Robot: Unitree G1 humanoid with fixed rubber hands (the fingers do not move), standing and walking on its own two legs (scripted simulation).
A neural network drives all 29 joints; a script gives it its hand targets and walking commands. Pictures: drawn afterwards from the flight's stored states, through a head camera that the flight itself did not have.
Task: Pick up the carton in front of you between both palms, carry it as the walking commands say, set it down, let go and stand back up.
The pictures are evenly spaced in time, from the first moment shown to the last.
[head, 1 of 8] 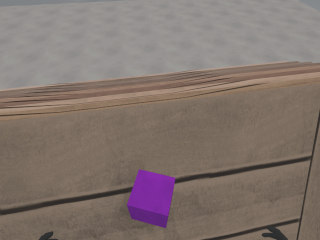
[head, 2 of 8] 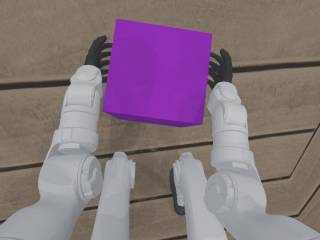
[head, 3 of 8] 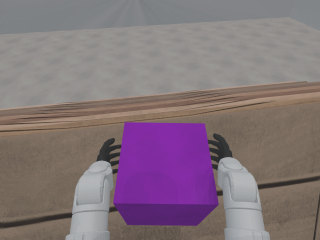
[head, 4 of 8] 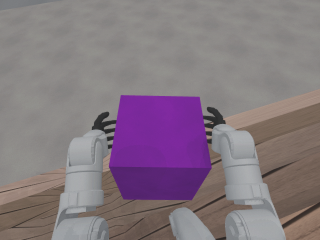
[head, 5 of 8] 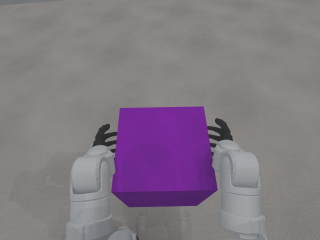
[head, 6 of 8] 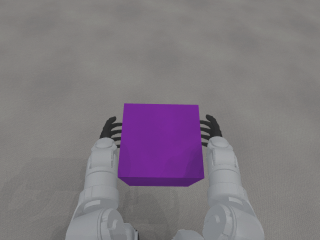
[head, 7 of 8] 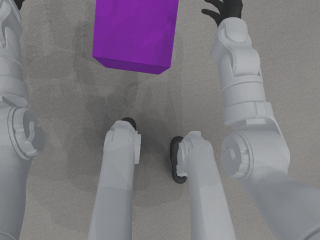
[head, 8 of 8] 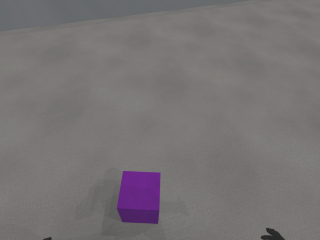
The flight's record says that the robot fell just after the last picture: no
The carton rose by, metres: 0.67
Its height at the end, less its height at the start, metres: -1.51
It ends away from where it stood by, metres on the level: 5.85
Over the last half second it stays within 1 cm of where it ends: yes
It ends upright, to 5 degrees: yes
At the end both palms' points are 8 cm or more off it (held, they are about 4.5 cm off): yes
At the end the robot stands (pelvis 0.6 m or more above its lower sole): yes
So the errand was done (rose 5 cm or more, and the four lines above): yes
